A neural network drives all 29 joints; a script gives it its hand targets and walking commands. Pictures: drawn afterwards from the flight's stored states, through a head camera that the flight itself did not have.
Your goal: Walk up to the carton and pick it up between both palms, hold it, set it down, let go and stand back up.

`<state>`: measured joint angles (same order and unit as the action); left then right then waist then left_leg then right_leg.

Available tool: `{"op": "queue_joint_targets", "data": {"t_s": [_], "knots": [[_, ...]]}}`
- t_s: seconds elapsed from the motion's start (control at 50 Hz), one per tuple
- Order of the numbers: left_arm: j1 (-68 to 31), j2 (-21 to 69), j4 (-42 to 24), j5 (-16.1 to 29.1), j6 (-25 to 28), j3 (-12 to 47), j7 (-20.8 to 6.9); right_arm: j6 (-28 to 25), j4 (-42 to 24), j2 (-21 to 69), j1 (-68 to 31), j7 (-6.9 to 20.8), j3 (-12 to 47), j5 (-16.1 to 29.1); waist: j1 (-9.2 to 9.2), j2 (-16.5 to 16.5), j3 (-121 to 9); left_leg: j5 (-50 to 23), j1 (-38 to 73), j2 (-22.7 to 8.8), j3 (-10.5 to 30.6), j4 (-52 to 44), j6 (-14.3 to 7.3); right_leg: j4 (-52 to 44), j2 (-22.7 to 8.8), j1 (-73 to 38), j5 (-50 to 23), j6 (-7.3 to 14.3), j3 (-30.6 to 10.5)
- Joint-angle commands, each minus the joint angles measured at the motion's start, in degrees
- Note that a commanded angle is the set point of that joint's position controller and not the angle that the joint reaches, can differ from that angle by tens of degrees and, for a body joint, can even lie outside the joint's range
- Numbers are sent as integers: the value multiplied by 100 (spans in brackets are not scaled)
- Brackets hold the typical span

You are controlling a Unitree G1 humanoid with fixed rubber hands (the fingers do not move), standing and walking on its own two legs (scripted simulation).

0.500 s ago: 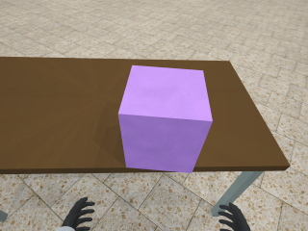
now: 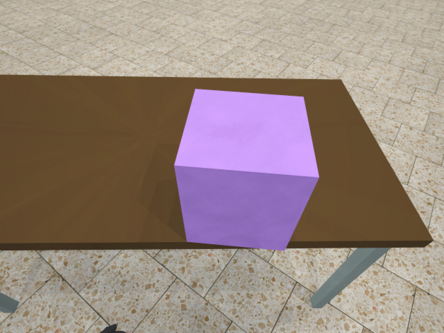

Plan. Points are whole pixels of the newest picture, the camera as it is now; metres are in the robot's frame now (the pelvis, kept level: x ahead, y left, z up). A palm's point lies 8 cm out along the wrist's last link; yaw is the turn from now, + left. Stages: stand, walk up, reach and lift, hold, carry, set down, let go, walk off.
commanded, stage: stand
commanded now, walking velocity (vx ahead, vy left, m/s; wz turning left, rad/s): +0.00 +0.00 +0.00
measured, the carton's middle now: (241, 173) +0.41 -0.01 +0.05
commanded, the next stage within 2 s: none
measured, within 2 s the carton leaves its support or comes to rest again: neither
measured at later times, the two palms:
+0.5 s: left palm out of the picture +0.01 +0.24 -0.15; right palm out of the picture +0.02 -0.20 -0.15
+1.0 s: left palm out of the picture -0.03 +0.22 -0.15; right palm out of the picture -0.01 -0.19 -0.15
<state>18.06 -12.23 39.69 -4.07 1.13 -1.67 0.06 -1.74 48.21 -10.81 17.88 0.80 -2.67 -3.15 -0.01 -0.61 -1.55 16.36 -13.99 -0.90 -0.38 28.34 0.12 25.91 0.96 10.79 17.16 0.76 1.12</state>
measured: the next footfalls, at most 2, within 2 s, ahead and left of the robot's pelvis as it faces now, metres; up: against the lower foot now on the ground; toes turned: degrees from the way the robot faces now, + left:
none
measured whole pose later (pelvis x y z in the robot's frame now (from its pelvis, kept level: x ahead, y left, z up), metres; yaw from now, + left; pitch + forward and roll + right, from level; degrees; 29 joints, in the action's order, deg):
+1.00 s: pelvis +0.03 +0.02 +0.00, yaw +2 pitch -3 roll +0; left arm 19.2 -6.6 68.5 -1.0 0.0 -0.2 2.9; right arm -0.4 67.9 -6.7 19.8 -2.8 0.5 -1.1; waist -0.1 -0.4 2.4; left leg 18.7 -5.1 2.4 0.8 26.9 -2.0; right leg 24.5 -2.5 1.0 20.3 -1.6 2.8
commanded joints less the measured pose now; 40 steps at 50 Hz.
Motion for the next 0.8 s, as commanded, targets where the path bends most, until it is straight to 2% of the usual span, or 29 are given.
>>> {"op": "queue_joint_targets", "data": {"t_s": [0.0, 0.06, 0.08, 0.1, 0.14, 0.18, 0.2, 0.22, 0.24, 0.36, 0.38, 0.4, 0.42, 0.44, 0.46, 0.5, 0.56, 0.6, 0.62, 0.64, 0.66, 0.68, 0.72, 0.78], "knots": [[-97, -423, -150, 81, 330, -111, 51, -234, -213, -638, -25, 36, -101, 56, 39, 122, -144, -1622, -97, -376, 544, -442, -329, -373, -644, -321, -1702, 190, -583], [419, -549, 271, 148, 287, -135, 98, -210, 96, -731, 367, -21, -109, 93, 62, 186, -180, -2254, 243, -412, 531, -290, -330, -286, -656, -356, -2196, 166, -491], [379, -589, 390, 163, 280, -149, 123, -188, 202, -715, 485, -46, -114, 100, 12, 224, -107, -2418, 329, -394, 493, -315, -314, -275, -645, -323, -2250, 156, -474], [440, -579, 531, 194, 264, -151, 138, -165, 307, -685, 637, -78, -96, 106, -15, 124, -56, -2470, 273, -405, 531, -295, -323, -256, -638, -372, -2273, 151, -461], [581, -562, 798, 203, 228, -162, 145, -118, 496, -563, 615, -125, -47, 124, 42, 270, 178, -2555, 223, -388, 524, -317, -299, -299, -620, -385, -2278, 155, -416], [690, -487, 1054, 214, 187, -138, 150, -78, 678, -590, 643, -167, -37, 123, 87, 116, 444, -2799, 234, -430, 551, -334, -324, -332, -648, -397, -2452, 150, -430], [742, -412, 1169, 223, 178, -132, 156, -58, 756, -614, 789, -184, -53, 135, 42, 182, 318, -2789, 269, -412, 499, -363, -284, -317, -660, -472, -2483, 180, -382], [851, -391, 1310, 240, 162, -113, 162, -47, 835, -638, 741, -216, -54, 146, 89, 169, 360, -2793, 307, -421, 505, -360, -303, -371, -658, -555, -2497, 133, -382], [839, -322, 1393, 254, 154, -95, 175, -54, 895, -668, 824, -215, -52, 144, 26, 36, 366, -2781, 356, -437, 510, -347, -318, -340, -701, -545, -2678, 151, -366], [875, -234, 1982, 275, 67, -72, 234, 31, 1294, -407, 932, -288, 42, 179, -28, 60, 670, -3281, 517, -445, 556, -321, -329, -392, -645, -476, -2515, 116, -255], [838, -173, 2045, 267, 66, -57, 231, 27, 1361, -440, 961, -284, 33, 176, -40, 48, 734, -3149, 476, -450, 542, -372, -307, -402, -654, -524, -2479, 103, -253], [854, -177, 2099, 267, 52, -53, 239, 31, 1412, -449, 917, -290, 48, 168, -17, 219, 730, -3388, 544, -454, 539, -349, -330, -384, -706, -590, -2573, 78, -244], [794, -200, 2160, 274, 50, -64, 258, 22, 1438, -371, 972, -294, 71, 179, -64, 17, 613, -3547, 577, -446, 574, -350, -325, -294, -687, -678, -2733, 90, -182], [840, -164, 2214, 284, 46, -71, 268, 23, 1524, -394, 979, -312, 82, 179, -25, 180, 577, -3513, 638, -442, 546, -356, -313, -319, -689, -702, -2595, 66, -189], [938, -161, 2283, 300, 33, -44, 276, 23, 1535, -291, 865, -311, 109, 202, 16, 175, 608, -3552, 741, -456, 547, -353, -347, -341, -709, -599, -2535, 59, -229], [742, -59, 2376, 289, -1, -31, 263, 50, 1623, -246, 865, -329, 134, 181, -25, 37, 871, -3378, 544, -421, 561, -367, -322, -367, -674, -569, -2339, 62, -166], [785, -83, 2502, 283, -41, -15, 270, 85, 1726, -211, 846, -374, 171, 194, 16, 151, 936, -3389, 505, -443, 622, -501, -340, -368, -663, -609, -2006, 61, -130], [885, 98, 2590, 279, -40, 26, 292, 75, 1778, -215, 882, -368, 190, 202, 39, 249, 811, -3363, 626, -440, 611, -461, -353, -388, -705, -632, -2064, 52, -137], [893, 86, 2648, 291, -51, 42, 301, 60, 1759, -229, 873, -355, 172, 200, 23, -14, 851, -3262, 496, -450, 634, -455, -368, -381, -686, -685, -2039, 43, -117], [831, 40, 2684, 303, -73, 30, 300, 57, 1780, -194, 815, -346, 190, 207, 34, -33, 829, -3107, 522, -423, 645, -481, -360, -394, -676, -717, -1995, 53, -128], [910, 131, 2725, 306, -70, 58, 314, 66, 1819, -215, 817, -350, 201, 188, 51, 139, 893, -3220, 589, -408, 620, -434, -359, -387, -703, -651, -2158, 64, -137], [842, 41, 2760, 298, -70, 56, 302, 77, 1808, -219, 852, -367, 188, 171, 7, 75, 1035, -3014, 534, -389, 640, -488, -382, -450, -713, -568, -2107, 53, -148], [768, 35, 2718, 309, -71, 50, 307, 109, 1878, -228, 862, -365, 196, 183, -11, 254, 1150, -2967, 426, -371, 643, -504, -363, -472, -729, -545, -1870, 45, -149], [849, 48, 2820, 282, -65, 66, 306, 109, 1945, -148, 944, -375, 210, 204, -21, 138, 817, -3087, 693, -405, 660, -480, -401, -438, -740, -686, -1996, 63, -124]]}}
